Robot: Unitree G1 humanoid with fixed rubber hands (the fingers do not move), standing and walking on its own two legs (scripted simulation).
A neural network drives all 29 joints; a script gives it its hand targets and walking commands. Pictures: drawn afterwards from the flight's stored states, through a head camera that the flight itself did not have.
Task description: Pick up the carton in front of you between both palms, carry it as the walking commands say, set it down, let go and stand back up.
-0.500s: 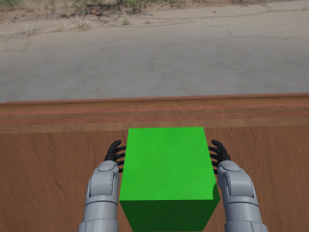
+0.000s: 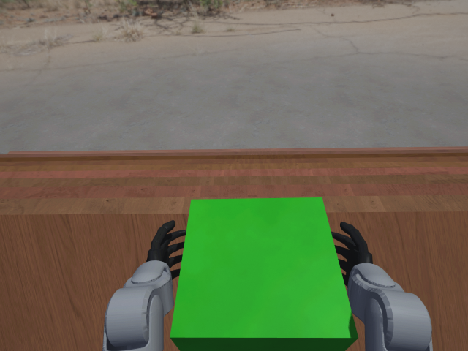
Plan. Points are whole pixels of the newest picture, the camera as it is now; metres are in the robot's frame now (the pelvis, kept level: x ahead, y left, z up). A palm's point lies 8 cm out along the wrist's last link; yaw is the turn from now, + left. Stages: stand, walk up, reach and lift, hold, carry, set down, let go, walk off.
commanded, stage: carry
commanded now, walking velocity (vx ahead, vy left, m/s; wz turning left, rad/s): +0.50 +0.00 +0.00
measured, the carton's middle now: (257, 291) +0.24 -0.01 +0.02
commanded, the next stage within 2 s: none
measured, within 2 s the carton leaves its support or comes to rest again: neither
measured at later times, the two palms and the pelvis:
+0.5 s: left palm (168, 156) +0.54 +0.19 +0.08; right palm (298, 161) +0.50 -0.11 +0.09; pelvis +0.30 +0.06 +0.01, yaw -3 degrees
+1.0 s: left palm (196, 94) +0.87 +0.16 +0.09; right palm (289, 92) +0.88 -0.15 +0.08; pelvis +0.62 -0.01 +0.00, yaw +0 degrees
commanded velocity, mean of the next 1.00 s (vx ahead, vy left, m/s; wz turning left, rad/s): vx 0.50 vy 0.00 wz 0.00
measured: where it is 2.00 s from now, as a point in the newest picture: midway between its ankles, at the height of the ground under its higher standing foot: (236, 213)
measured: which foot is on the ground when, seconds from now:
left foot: up 0.00-0.24, down 0.26-0.78, up 0.80-1.00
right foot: down 0.00-0.28, up 0.30-0.74, down 0.76-1.00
